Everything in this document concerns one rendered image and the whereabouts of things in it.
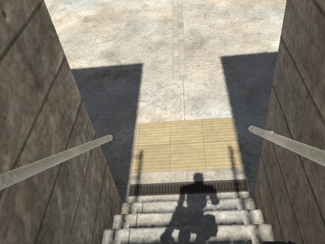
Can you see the stairs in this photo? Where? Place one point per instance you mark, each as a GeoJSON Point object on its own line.
{"type": "Point", "coordinates": [211, 221]}

